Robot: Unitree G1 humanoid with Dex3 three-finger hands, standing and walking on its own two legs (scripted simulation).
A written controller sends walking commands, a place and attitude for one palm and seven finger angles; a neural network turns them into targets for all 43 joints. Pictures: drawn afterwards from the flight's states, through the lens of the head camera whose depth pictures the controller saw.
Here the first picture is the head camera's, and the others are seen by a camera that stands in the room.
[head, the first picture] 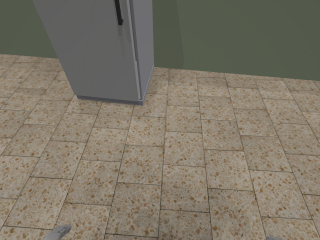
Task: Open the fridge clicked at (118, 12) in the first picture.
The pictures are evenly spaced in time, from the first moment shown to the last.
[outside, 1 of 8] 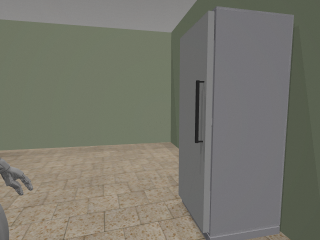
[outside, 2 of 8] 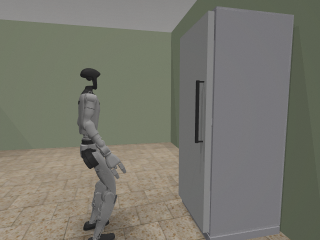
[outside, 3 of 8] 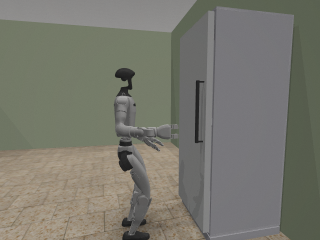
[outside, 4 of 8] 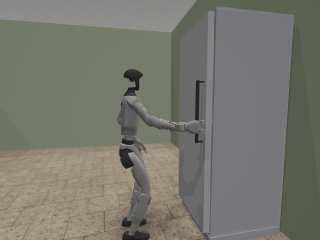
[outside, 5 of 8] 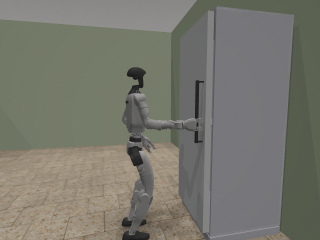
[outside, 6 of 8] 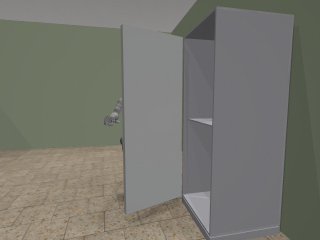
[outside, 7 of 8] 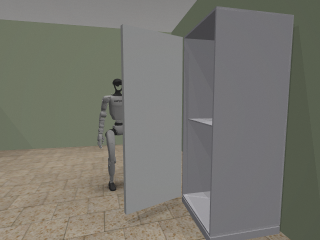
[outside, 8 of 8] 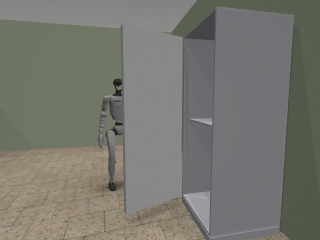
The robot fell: no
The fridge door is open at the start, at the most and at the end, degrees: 0 75 70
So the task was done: yes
